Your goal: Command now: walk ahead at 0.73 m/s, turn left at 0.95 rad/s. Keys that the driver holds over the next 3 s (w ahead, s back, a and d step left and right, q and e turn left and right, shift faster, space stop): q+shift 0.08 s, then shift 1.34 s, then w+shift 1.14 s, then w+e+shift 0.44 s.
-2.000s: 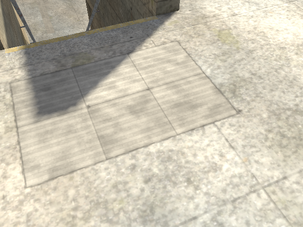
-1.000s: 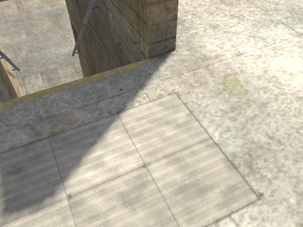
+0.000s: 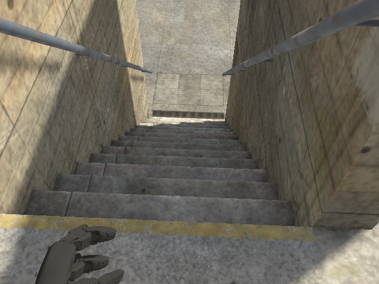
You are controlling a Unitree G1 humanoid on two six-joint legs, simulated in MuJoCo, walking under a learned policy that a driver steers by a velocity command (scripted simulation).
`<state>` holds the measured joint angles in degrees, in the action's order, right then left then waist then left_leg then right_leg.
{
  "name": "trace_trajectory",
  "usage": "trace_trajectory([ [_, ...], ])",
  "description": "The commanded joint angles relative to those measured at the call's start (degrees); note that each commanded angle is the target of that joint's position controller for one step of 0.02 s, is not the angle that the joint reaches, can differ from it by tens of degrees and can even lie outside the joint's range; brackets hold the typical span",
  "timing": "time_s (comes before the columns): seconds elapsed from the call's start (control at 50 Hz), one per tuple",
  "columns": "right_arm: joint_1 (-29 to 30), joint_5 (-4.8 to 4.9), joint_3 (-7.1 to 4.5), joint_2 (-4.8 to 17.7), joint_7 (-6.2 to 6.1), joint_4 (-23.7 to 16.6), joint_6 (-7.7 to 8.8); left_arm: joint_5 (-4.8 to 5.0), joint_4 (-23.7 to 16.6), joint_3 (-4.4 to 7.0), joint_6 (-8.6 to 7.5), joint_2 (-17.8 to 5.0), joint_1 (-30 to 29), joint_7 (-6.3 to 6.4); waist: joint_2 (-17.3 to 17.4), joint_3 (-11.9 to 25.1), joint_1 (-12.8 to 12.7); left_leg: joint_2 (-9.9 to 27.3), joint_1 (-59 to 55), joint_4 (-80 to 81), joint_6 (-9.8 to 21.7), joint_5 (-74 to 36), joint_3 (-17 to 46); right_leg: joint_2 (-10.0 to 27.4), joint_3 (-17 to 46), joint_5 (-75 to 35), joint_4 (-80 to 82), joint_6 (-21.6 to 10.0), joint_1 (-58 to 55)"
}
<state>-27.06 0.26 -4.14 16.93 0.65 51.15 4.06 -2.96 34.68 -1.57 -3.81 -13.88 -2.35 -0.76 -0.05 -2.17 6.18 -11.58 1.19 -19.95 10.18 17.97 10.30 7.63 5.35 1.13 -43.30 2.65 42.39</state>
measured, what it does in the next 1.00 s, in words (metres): walks ahead, turning left: right foot, then left foot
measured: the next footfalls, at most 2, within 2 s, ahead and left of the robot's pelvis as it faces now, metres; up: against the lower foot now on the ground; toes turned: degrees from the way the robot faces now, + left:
right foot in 0.12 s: +0.34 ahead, -0.16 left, +0.00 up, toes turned +11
left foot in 0.48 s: +0.32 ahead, +0.08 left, +0.00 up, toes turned +12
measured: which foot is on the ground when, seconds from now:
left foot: down 0.00-0.10, up 0.12-0.46, down 0.48-1.00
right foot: up 0.00-0.10, down 0.12-0.48, up 0.50-0.74, down 0.76-1.00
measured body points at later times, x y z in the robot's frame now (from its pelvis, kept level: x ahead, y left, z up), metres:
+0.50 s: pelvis +0.23 -0.04 -0.01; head +0.23 -0.01 +0.44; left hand +0.18 +0.23 -0.15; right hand +0.50 -0.19 -0.08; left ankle +0.28 +0.07 -0.74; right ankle +0.30 -0.17 -0.73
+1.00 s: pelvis +0.25 -0.05 +0.00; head +0.25 -0.05 +0.45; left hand +0.27 +0.22 -0.12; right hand +0.42 -0.25 -0.12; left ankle +0.28 +0.07 -0.73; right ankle +0.27 -0.16 -0.73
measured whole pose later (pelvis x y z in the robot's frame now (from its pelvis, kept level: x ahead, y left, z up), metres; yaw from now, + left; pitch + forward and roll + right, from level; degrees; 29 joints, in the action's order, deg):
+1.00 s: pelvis +0.25 -0.05 +0.00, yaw +17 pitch +0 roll +0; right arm -13.1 -0.8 -1.1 12.3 -0.4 46.8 -0.8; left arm -0.9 44.3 -0.5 1.2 -13.2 15.4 1.2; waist 0.2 0.4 0.3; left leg -3.3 17.4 -25.2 1.4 7.5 3.9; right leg -1.0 0.3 15.6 -27.1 -0.7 11.3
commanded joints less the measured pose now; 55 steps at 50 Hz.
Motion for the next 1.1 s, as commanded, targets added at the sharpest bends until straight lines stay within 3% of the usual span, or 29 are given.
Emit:
trace_trajectory([
  [0.02, -3.0, 0.5, -2.15, 8.9, -0.16, -2.5, -0.29, 1.06, -4.0, 0.52, -0.15, -3.4, -2.8, 0.73, 2.6, 0.0, 0.3, 7.8, 11.2, -2.7, 0.1, -47.4, 8.7, -9.7, -8.3, -6.5, 8.9, -1.4, -17.4],
  [0.04, -1.8, 0.3, -2.33, 9.0, -0.8, -3.5, -1.09, 0.38, -4.2, 0.62, -0.86, -4.3, -0.7, 0.81, 3.6, 1.4, -0.5, 6.5, 10.4, -6.5, -1.4, -47.9, 9.3, -11.4, -7.5, -7.3, 12.3, -1.8, -21.6],
  [0.06, 0.0, 0.09, -2.65, 10.1, -1.39, -4.4, -1.44, 0.35, -3.5, 1.27, -1.39, -6.1, 2.7, 1.32, 4.9, 3.4, -2.5, 6.1, 10.6, -12.2, -3.1, -48.2, 11.2, -12.8, -6.1, -7.3, 14.9, -1.9, -27.6],
  [0.08, 2.7, 0.25, -2.97, 11.2, -1.5, -5.3, -1.03, 1.04, -1.9, 2.31, -1.99, -8.4, 9.4, 1.98, 5.2, 6.2, -6.9, 5.5, 11.5, -21.8, -4.5, -47.4, 11.9, -12.0, -4.5, -10.7, 18.1, -2.2, -35.3],
  [0.1, 6.6, 0.49, -3.08, 11.1, -1.38, -6.9, -0.24, 0.75, 1.3, 3.76, -2.36, -12.3, 21.1, 2.7, 4.1, 11.1, -13.0, 4.3, 15.8, -35.7, -6.6, -41.0, 9.9, -6.6, -1.7, -17.6, 19.0, -3.6, -46.8],
  [0.12, 5.6, 1.16, -1.59, 3.7, -1.9, -9.1, -0.09, -0.1, 3.2, 4.43, -2.6, -15.5, 29.7, 2.87, -6.1, 19.2, -13.8, -0.7, 26.3, -55.2, -7.9, 13.5, 1.4, 10.9, 8.1, -50.2, 10.9, -6.5, -62.1],
  [0.14, -3.2, 2.24, -1.37, 4.8, -3.11, -10.5, -0.46, -0.58, 1.8, 4.32, -1.69, -14.9, 31.4, 1.56, -11.7, 30.9, -9.3, 0.6, 31.8, -66.5, -8.6, 24.7, -0.9, 24.2, 22.0, -76.6, 3.2, -11.9, -70.9],
  [0.16, -3.8, 1.23, -1.37, 7.8, -3.02, -9.9, -0.95, 0.89, 0.8, 5.91, -1.5, -15.6, 25.7, 1.74, -17.3, 36.9, -10.0, 2.6, 32.8, -74.1, -8.5, 15.7, -1.0, 23.8, 31.7, -58.7, 10.0, -19.9, -66.6],
  [0.18, 0.5, -0.51, -1.24, 8.0, -2.45, -9.5, -1.87, 1.46, -0.8, 4.21, -1.34, -8.5, 19.3, 1.9, -9.9, 28.2, -8.4, 5.7, 34.6, -71.4, -9.3, 9.8, -2.7, 17.0, 23.8, -43.3, 14.2, -18.9, -56.3],
  [0.2, 4.5, -1.26, -0.9, 6.5, -1.62, -10.4, -2.57, 1.45, -0.1, 2.72, -1.4, -4.0, 17.5, 2.05, -7.2, 20.3, -7.9, 6.9, 38.9, -68.0, -10.1, 9.4, -2.9, 13.1, 17.6, -34.8, 14.9, -16.9, -51.5],
  [0.24, 9.2, -2.24, 0.13, 3.8, -0.54, -12.3, -4.26, 1.34, 2.9, 2.96, -1.54, -4.5, 20.2, 2.45, -4.8, 11.5, -8.1, 8.3, 39.6, -59.9, -10.5, 10.5, -2.3, 9.6, 10.6, -35.2, 17.8, -15.2, -41.1],
  [0.26, 9.6, -2.52, 0.42, 2.7, -0.53, -13.1, -5.08, 1.34, 4.2, 3.47, -1.57, -5.9, 21.5, 2.23, -5.0, 9.9, -7.2, 7.7, 36.4, -56.3, -10.3, 10.1, -2.9, 8.8, 8.6, -36.0, 19.5, -14.5, -35.7],
  [0.3, 8.7, -2.35, 1.08, 1.2, -0.45, -14.4, -5.22, 0.79, 5.3, 4.29, -1.43, -8.7, 19.9, 1.81, -5.9, 10.9, -4.2, 7.1, 31.7, -48.2, -10.0, 6.0, -3.7, 8.1, 5.1, -39.8, 20.8, -14.9, -30.5],
  [0.34, 7.5, -1.92, 1.77, 0.9, -0.04, -14.3, -5.37, 0.79, 4.5, 4.14, -0.99, -8.7, 15.4, 1.32, -7.5, 12.1, -1.7, 8.4, 23.4, -37.6, -9.3, -0.6, -5.7, 6.1, -0.1, -36.8, 22.1, -13.2, -24.0],
  [0.38, 9.4, -1.49, 2.24, 0.9, 0.32, -14.1, -5.24, 1.32, 4.2, 4.0, -0.06, -8.8, 14.3, 1.21, -9.9, 10.9, -2.3, 9.0, 16.2, -28.7, -9.2, -5.5, -7.6, 4.5, -2.7, -27.1, 23.5, -11.9, -19.9],
  [0.44, 11.7, -1.64, 2.52, 1.2, 0.66, -14.4, -5.31, 2.44, 3.5, 4.07, 1.78, -9.6, 14.5, 0.89, -8.0, 8.1, -2.4, 9.2, 7.0, -16.0, -8.4, -11.6, -8.9, 4.0, -2.1, -4.1, 21.7, -9.1, -16.1],
  [0.46, 12.7, -2.19, 2.55, 1.6, 0.55, -14.4, -4.94, 1.74, 3.3, 3.61, 2.34, -8.3, 15.1, 1.04, -6.4, 6.9, -3.5, 9.3, 3.9, -12.1, -7.8, -10.3, -8.4, 2.6, -1.4, 5.0, 19.7, -7.5, -14.3],
  [0.48, 13.2, -2.57, 2.88, 1.9, 0.37, -14.9, -4.43, 0.79, 4.0, 3.03, 3.13, -6.4, 19.0, 1.06, -0.7, 5.9, -4.4, 13.8, 2.4, -5.5, -7.3, -11.0, -2.4, 0.3, -3.0, 16.4, 15.1, -4.8, -13.2],
  [0.5, 15.4, -2.7, 3.01, 5.6, -0.08, -17.4, -3.96, 0.09, 3.8, 2.5, 4.25, -3.4, 26.9, 0.97, 13.1, 7.0, -9.3, 29.6, 4.7, -0.6, -4.7, -23.3, 15.7, -4.9, -7.6, 36.0, 1.4, -1.1, -13.6],
  [0.52, 14.9, -1.88, 2.53, 6.7, -0.91, -17.6, -4.47, 1.67, 3.8, 2.76, 5.99, -5.8, 25.5, 2.19, 14.3, 8.1, -5.6, 30.6, 13.4, 4.7, 1.5, -14.9, 16.7, -6.1, -4.5, 34.2, -1.0, -1.2, -16.5],
  [0.56, 20.6, -1.78, 3.32, 3.4, -1.02, -16.9, -4.86, 2.1, 4.7, 3.55, 6.98, -7.9, 23.2, 1.97, 11.3, 2.8, -8.3, 24.0, 19.7, 7.4, 0.6, -1.3, 12.1, -5.8, -3.5, 26.9, -1.5, -1.4, -19.6],
  [0.62, 20.7, -1.57, 3.56, 1.8, -1.46, -15.4, -4.26, 1.79, 7.1, 3.3, 7.01, -6.2, 25.3, 1.48, 8.1, 4.2, -9.2, 20.1, 19.9, 6.4, -0.2, -7.5, 5.5, -6.7, -4.8, 22.8, -0.8, -1.2, -24.7],
  [0.72, 19.4, -0.71, 3.44, 0.1, -2.02, -13.2, -4.28, 2.08, 7.3, 2.4, 6.69, -3.2, 23.3, 2.53, 6.7, 5.5, -8.7, 18.2, 16.8, 2.3, -1.3, -2.6, 5.4, -8.2, -5.8, 16.2, 15.1, -2.0, -30.2],
  [0.76, 17.3, -0.4, 3.55, -1.0, -2.31, -12.0, -4.25, 0.97, 7.1, 2.42, 5.94, -4.8, 23.3, 2.86, 3.9, 5.3, -8.3, 17.2, 20.7, 1.3, -5.0, 1.8, 6.5, -3.7, -1.1, 11.6, 20.2, -3.0, -35.7],
  [0.78, 16.5, -0.48, 3.2, -1.0, -1.75, -12.4, -4.38, 1.46, 6.8, 3.15, 5.35, -7.8, 20.3, 2.46, 0.3, 2.5, -5.7, 14.0, 20.2, 1.0, -6.2, -0.5, 3.1, -2.2, 1.4, 12.4, 19.8, -4.4, -30.9],
  [0.82, 17.8, -0.68, 2.63, -0.2, -1.0, -11.4, -4.57, 1.83, 6.8, 2.7, 4.59, -5.5, 18.5, 1.58, -4.1, 1.5, -6.0, 12.7, 13.2, -1.8, -6.2, -5.7, -0.1, -2.3, 2.5, 18.5, 23.5, -5.1, -23.2],
  [0.88, 16.9, -1.14, 2.03, 0.4, -0.77, -10.2, -4.37, 1.82, 6.3, 2.64, 4.16, -5.3, 17.4, 1.88, -3.7, 3.1, -5.8, 13.0, 11.9, -2.9, -6.0, -9.1, -0.1, -3.0, 1.9, 17.0, 23.6, -5.1, -24.8],
  [0.92, 16.3, -1.11, 2.12, -0.3, -0.95, -9.1, -4.03, 2.26, 6.2, 2.5, 4.24, -5.1, 17.5, 2.05, -2.2, 2.9, -6.0, 12.8, 12.4, -2.0, -6.4, -7.9, 0.1, -2.9, 1.9, 16.8, 23.9, -5.0, -25.8],
  [1.1, 13.9, -0.71, 1.72, 0.5, -1.65, -4.3, -3.55, 2.15, 7.9, 2.32, 4.45, -5.3, 18.3, 2.06, 0.2, 2.1, -6.5, 13.2, 11.8, -0.4, -7.7, -10.0, 0.3, -3.3, 1.5, 14.7, 24.0, -5.4, -27.7],
])
Over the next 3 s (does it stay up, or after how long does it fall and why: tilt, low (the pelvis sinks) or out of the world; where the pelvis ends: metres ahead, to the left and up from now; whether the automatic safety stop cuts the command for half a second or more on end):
stays up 0.96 0.14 -0.33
